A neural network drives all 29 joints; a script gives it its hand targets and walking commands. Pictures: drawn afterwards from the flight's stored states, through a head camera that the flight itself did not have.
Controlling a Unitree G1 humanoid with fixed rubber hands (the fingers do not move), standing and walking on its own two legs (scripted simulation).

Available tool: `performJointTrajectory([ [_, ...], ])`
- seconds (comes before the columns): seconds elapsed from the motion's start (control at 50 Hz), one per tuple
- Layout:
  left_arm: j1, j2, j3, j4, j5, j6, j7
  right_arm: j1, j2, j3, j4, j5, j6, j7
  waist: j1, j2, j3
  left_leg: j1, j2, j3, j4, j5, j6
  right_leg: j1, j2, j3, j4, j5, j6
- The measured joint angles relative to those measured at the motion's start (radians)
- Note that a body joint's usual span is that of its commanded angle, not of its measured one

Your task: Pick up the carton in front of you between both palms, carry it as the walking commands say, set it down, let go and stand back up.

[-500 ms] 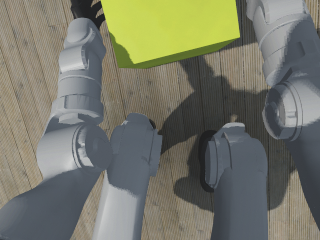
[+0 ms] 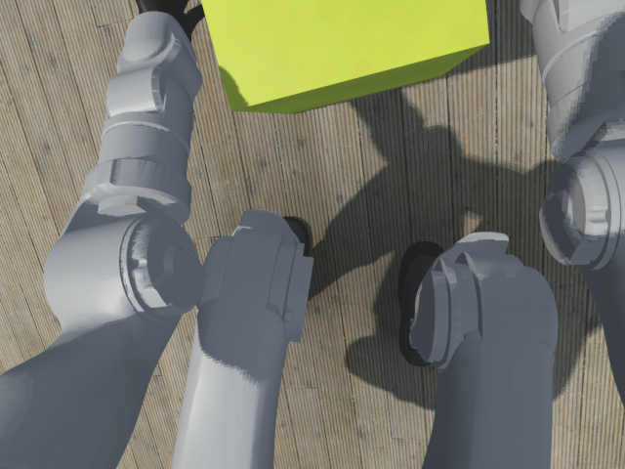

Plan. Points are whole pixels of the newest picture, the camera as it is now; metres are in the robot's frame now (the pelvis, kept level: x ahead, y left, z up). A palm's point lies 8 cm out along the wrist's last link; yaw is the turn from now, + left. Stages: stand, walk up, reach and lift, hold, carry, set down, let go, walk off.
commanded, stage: set down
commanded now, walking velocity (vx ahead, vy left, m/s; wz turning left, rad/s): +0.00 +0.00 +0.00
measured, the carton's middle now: out of the picture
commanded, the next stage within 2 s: let go in 1.20 s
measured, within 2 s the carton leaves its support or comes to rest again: neither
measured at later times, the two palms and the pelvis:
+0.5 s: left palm out of the picture +0.52 +0.21 -0.07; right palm out of the picture +0.61 -0.15 -0.06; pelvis +0.00 +0.01 +0.05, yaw +1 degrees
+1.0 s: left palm out of the picture +0.52 +0.21 +0.09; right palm out of the picture +0.61 -0.17 +0.08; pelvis +0.02 +0.00 +0.18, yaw +0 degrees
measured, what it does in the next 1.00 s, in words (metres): rises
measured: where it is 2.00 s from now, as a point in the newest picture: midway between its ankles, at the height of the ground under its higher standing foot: (349, 309)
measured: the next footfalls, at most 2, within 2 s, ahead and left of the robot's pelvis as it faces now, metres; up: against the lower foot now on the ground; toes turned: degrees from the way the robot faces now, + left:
none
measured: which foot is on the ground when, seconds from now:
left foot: down 0.00-1.00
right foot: down 0.00-1.00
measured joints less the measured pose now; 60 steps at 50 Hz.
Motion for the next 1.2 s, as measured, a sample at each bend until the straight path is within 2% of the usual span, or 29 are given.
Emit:
performJointTrajectory([
  [0.06,-0.008,0.043,-0.064,0.042,-0.084,-0.029,0.029,0.001,-0.072,0.084,0.008,0.104,-0.015,-0.015,0.000,0.002,0.013,-0.008,0.017,0.012,-0.004,0.008,0.017,-0.005,-0.012,-0.002,-0.004,0.003,-0.001],
  [0.14,-0.008,0.088,-0.154,0.043,-0.186,-0.047,0.044,-0.023,-0.143,0.199,0.001,0.231,-0.026,-0.009,0.000,-0.002,0.013,-0.027,0.040,0.029,-0.001,0.018,0.040,-0.019,-0.025,-0.005,-0.002,0.004,-0.004],
  [0.18,-0.003,0.097,-0.186,0.026,-0.221,-0.046,0.053,-0.042,-0.157,0.235,-0.004,0.268,-0.023,-0.002,0.002,-0.006,0.005,-0.036,0.047,0.035,0.002,0.020,0.049,-0.027,-0.027,-0.003,0.000,0.004,-0.003],
  [0.24,0.016,0.089,-0.216,-0.020,-0.252,-0.036,0.072,-0.061,-0.158,0.251,-0.016,0.283,-0.013,0.004,0.006,-0.010,-0.020,-0.047,0.050,0.042,0.002,0.022,0.057,-0.034,-0.030,0.001,0.000,0.004,0.002],
  [0.38,0.108,0.029,-0.259,-0.206,-0.262,0.023,0.132,-0.004,-0.129,0.161,-0.089,0.217,0.033,0.000,0.015,-0.023,-0.107,-0.017,0.036,0.036,-0.058,0.031,0.069,0.013,-0.045,-0.001,-0.064,-0.003,0.010],
  [0.48,0.148,-0.003,-0.241,-0.246,-0.219,0.066,0.145,0.043,-0.118,0.083,-0.072,0.168,0.058,0.018,0.024,-0.044,-0.206,0.021,0.033,0.026,-0.167,0.050,0.072,0.056,-0.046,-0.003,-0.179,0.018,0.013],
  [0.66,0.181,-0.031,-0.189,-0.276,-0.154,0.094,0.127,0.064,-0.118,0.022,-0.051,0.110,0.065,0.058,0.034,-0.059,-0.328,0.081,0.038,0.013,-0.355,0.097,0.074,0.112,-0.039,-0.003,-0.374,0.074,0.017],
  [0.96,0.286,-0.037,-0.159,-0.398,-0.137,0.146,0.095,0.163,-0.090,-0.019,-0.190,0.060,0.126,0.080,0.037,-0.068,-0.420,0.257,0.048,-0.001,-0.649,0.158,0.069,0.280,-0.025,0.004,-0.668,0.144,0.011],
  [1.2,0.361,-0.064,-0.118,-0.398,-0.071,0.127,0.054,0.228,-0.039,-0.094,-0.172,-0.003,0.108,0.095,0.037,-0.084,-0.473,0.474,0.061,-0.009,-0.938,0.238,0.069,0.491,-0.016,0.015,-0.955,0.230,0.009],
])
